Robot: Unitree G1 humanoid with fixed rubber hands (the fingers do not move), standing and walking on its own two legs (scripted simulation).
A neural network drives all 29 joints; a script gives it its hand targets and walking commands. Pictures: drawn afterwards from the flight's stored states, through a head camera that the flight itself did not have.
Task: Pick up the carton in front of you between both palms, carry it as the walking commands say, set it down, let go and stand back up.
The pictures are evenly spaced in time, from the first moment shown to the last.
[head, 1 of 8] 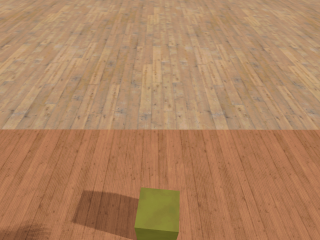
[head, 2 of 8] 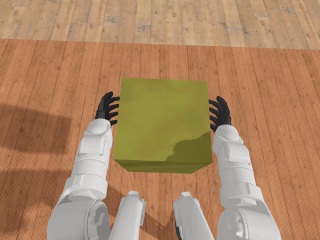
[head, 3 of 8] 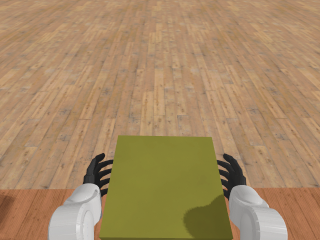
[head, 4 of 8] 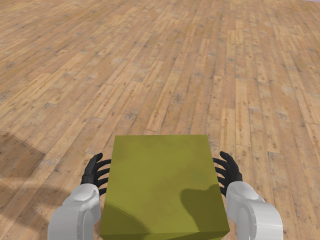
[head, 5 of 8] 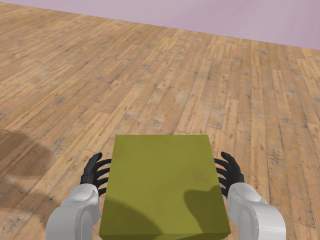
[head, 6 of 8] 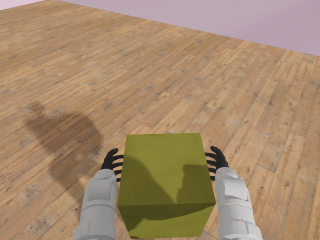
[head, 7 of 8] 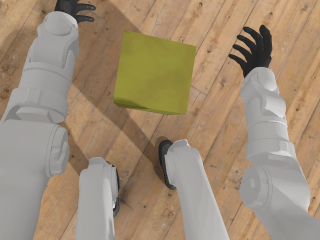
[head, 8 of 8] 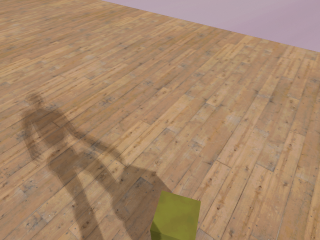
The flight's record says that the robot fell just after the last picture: no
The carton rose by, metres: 0.68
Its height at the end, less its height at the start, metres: -0.11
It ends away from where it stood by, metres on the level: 5.66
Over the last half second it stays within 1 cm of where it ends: yes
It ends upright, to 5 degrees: yes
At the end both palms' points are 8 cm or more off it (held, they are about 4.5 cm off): yes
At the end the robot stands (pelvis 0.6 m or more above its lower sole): yes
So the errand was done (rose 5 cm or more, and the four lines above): yes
